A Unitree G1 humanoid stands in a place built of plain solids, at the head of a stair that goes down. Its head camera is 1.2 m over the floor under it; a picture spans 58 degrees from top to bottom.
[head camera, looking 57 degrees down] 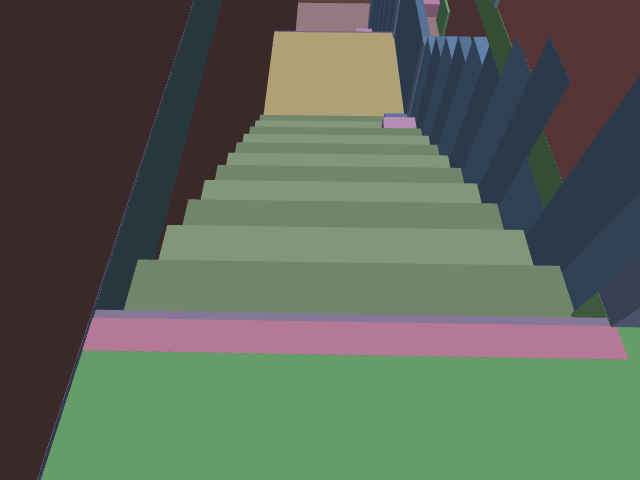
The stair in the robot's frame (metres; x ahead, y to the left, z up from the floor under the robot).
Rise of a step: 0.17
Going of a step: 0.27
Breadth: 1.54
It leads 1 degrees to the right of straight ahead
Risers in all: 12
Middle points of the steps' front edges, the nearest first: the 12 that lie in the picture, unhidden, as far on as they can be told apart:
0.52 -0.10 0.00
0.79 -0.10 -0.17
1.07 -0.11 -0.34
1.34 -0.11 -0.50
1.61 -0.12 -0.67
1.88 -0.12 -0.84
2.16 -0.13 -1.01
2.43 -0.13 -1.18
2.70 -0.13 -1.35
2.98 -0.14 -1.52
3.25 -0.14 -1.69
3.52 -0.15 -1.86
